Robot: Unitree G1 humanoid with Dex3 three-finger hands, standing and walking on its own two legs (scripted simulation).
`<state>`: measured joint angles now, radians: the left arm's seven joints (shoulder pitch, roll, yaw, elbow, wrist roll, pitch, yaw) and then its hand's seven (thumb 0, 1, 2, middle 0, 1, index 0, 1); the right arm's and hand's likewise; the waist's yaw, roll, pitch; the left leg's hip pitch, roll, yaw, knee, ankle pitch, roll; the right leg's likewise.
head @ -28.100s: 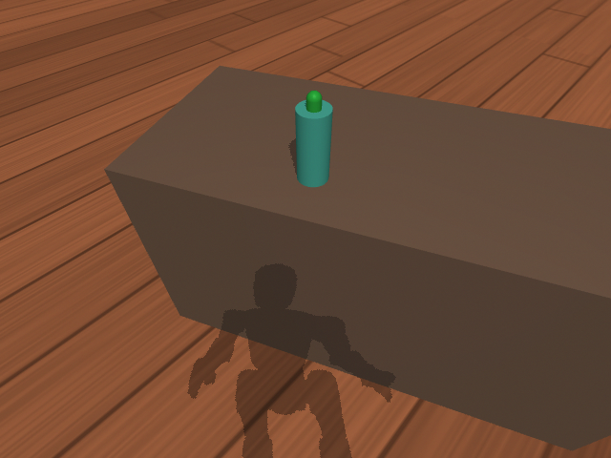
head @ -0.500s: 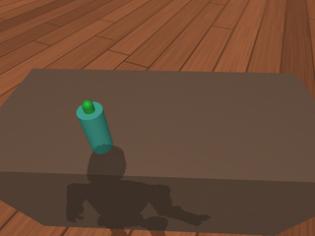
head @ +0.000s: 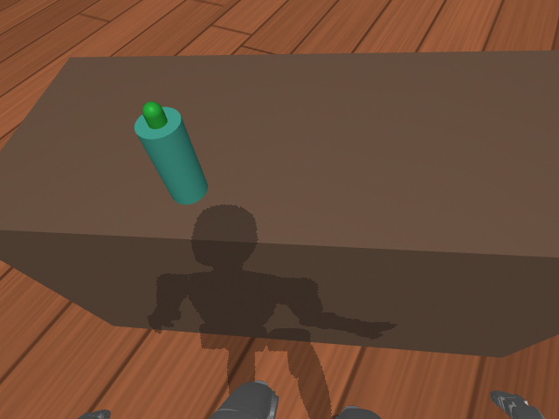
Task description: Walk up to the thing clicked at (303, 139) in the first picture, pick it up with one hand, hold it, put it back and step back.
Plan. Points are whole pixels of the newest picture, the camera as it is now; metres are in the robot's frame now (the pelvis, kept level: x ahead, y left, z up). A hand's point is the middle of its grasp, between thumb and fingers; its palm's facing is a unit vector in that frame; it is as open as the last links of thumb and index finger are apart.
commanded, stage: step back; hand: left
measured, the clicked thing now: (172, 153) +0.52 +0.21 +0.04
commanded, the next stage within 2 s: none
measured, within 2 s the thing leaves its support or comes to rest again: neither
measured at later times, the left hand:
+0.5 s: hand out of the picture -0.05 +0.34 -0.15, palm faces +0.04 -0.92 -0.39, open 7.3 cm
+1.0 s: hand out of the picture -0.14 +0.33 -0.13, palm faces -0.01 -0.91 -0.42, open 7.3 cm
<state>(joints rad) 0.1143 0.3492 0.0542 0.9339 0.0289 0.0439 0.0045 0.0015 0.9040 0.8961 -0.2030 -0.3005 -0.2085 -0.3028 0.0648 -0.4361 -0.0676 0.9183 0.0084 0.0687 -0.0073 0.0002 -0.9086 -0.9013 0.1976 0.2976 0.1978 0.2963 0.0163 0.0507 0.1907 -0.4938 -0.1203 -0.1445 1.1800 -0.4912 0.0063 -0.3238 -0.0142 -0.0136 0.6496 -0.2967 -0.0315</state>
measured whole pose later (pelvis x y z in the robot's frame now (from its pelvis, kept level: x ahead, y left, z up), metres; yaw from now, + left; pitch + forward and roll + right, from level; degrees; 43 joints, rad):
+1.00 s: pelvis -0.28 +0.06 -0.01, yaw +1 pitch -2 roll +0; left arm 0.10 0.38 0.07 0.76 0.03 0.05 0.02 0.00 0.90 0.90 -0.21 -0.30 -0.21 -0.30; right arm 0.22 -0.41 -0.06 0.89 -0.02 0.05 -0.02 0.00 -0.91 -0.90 0.20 0.30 0.20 0.30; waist -0.01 0.01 0.17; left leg -0.24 -0.03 -0.04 0.67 -0.40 0.00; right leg -0.40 -0.06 0.00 0.70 -0.27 0.02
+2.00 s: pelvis -0.59 +0.03 +0.00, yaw -3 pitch -3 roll -2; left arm 0.25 0.37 0.08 0.97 0.04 0.02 -0.02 0.00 0.91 0.90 -0.20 -0.30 -0.21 -0.30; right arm 0.16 -0.38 -0.05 0.91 -0.05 0.03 0.01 0.00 -0.90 -0.90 0.20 0.30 0.20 0.30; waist 0.02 0.03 0.08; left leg -0.35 0.05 -0.02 0.69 -0.37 0.01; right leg -0.19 0.04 0.02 0.56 -0.33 -0.01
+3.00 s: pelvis -0.54 +0.05 +0.02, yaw +0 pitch -2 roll +0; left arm 0.05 0.35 0.02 1.10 0.00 -0.01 0.00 0.00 0.91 0.90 -0.20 -0.30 -0.21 -0.30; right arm 0.05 -0.34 -0.01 1.07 -0.01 -0.02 0.00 0.00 -0.91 -0.90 0.20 0.30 0.20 0.30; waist 0.02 -0.02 0.08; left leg -0.14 -0.02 -0.03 0.41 -0.23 0.01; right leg -0.10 -0.04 -0.02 0.39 -0.25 0.03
